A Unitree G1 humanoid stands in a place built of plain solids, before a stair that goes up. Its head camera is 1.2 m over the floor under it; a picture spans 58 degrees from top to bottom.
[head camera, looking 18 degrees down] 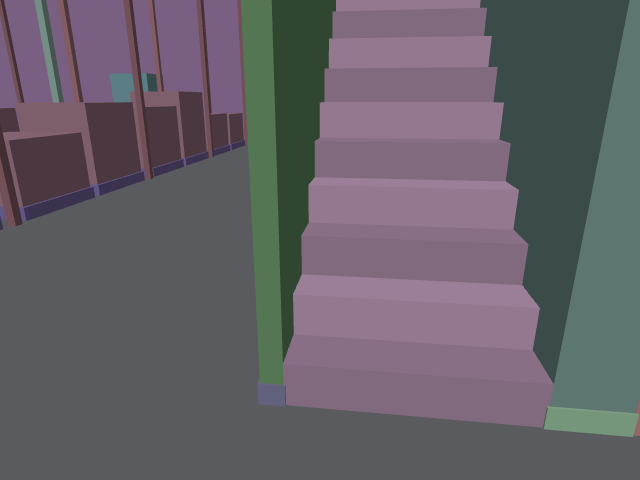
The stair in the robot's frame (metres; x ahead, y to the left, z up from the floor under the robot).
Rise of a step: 0.20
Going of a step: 0.23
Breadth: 1.02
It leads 7 degrees to the right of straight ahead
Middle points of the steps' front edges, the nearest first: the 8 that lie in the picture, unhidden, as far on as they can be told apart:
1.42 -0.36 0.20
1.65 -0.39 0.39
1.88 -0.42 0.59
2.11 -0.45 0.79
2.34 -0.48 0.99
2.56 -0.51 1.18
2.79 -0.53 1.38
3.02 -0.56 1.58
